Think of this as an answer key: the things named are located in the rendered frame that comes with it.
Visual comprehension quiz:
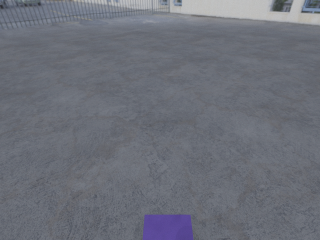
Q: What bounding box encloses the carton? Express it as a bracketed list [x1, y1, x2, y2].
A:
[142, 214, 194, 240]

